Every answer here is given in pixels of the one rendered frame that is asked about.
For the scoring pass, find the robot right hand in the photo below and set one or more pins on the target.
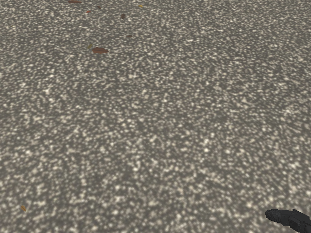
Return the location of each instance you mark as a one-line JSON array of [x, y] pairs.
[[296, 220]]

